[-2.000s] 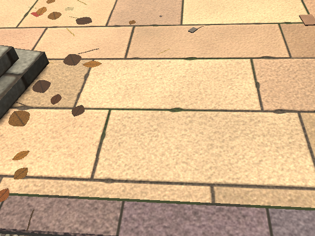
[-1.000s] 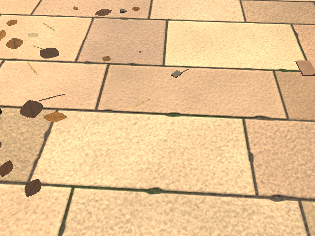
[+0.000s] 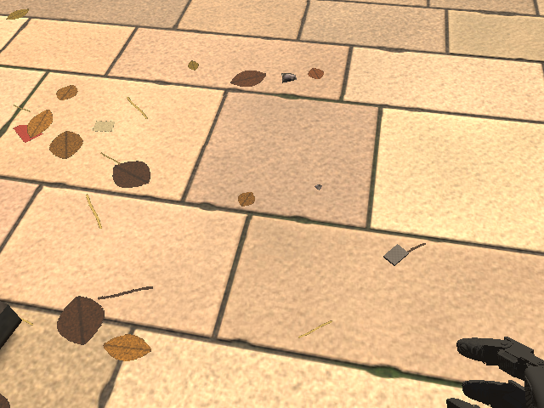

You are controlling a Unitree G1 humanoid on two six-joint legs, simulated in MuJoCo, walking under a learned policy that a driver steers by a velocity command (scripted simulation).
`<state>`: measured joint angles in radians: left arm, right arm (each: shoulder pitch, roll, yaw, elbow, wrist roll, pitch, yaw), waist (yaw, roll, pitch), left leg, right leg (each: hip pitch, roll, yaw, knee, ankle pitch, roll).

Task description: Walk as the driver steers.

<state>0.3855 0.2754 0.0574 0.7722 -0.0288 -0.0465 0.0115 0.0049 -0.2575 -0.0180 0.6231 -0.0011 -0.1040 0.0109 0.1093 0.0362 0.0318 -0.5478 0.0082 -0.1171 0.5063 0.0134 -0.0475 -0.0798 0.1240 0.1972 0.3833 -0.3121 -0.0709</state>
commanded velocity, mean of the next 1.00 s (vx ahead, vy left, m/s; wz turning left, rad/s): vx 0.50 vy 0.00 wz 0.29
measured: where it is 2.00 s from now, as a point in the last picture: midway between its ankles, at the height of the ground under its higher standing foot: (230, 212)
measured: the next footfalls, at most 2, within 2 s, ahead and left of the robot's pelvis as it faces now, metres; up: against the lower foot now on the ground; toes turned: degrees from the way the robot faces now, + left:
left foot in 0.06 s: +0.21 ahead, +0.13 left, +0.00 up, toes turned -8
right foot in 0.50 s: +0.42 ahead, -0.11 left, +0.00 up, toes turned +8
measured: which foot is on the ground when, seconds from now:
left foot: up 0.00-0.04, down 0.06-0.50, up 0.52-0.98, down 1.00-1.00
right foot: down 0.00-0.08, up 0.10-0.48, down 0.50-0.98, up 1.00-1.00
